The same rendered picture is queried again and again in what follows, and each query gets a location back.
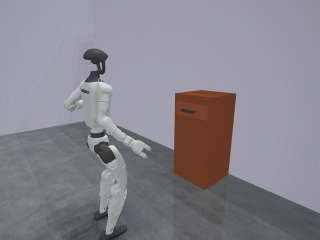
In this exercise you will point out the robot right upper arm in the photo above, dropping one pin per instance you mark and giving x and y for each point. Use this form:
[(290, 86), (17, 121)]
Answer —
[(104, 92)]

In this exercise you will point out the robot left forearm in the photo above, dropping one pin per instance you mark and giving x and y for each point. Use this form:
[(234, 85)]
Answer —
[(79, 104)]

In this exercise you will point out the robot right forearm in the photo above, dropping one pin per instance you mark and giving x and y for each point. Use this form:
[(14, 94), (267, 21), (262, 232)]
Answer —
[(111, 129)]

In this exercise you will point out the right robot thigh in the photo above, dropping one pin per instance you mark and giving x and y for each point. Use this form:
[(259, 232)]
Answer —
[(116, 164)]

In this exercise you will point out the right robot hand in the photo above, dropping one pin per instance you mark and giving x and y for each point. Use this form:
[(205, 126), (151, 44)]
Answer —
[(138, 147)]

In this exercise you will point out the robot left upper arm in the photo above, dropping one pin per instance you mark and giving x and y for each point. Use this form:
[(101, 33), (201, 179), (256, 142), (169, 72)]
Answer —
[(69, 104)]

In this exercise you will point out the cabinet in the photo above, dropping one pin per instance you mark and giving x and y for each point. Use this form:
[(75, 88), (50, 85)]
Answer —
[(202, 148)]

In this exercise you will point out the robot left foot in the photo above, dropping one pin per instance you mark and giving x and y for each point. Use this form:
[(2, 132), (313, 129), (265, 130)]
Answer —
[(98, 215)]

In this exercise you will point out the handle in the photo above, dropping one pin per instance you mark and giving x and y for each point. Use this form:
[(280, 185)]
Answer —
[(188, 111)]

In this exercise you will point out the drawer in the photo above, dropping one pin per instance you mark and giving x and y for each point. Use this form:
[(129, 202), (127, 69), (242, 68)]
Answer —
[(201, 111)]

